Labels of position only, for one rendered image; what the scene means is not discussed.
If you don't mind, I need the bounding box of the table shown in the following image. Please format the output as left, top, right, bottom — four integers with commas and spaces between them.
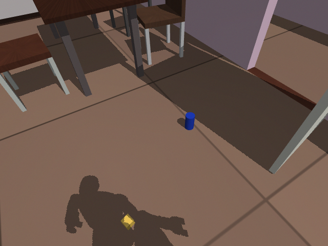
33, 0, 148, 97

